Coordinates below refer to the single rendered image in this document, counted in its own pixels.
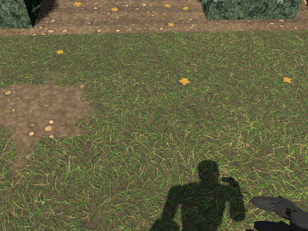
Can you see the robot right hand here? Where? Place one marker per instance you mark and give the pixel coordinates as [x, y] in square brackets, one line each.
[283, 208]

